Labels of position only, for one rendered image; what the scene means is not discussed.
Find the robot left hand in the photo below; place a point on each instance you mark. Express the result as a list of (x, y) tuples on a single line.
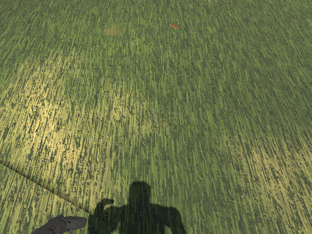
[(60, 224)]

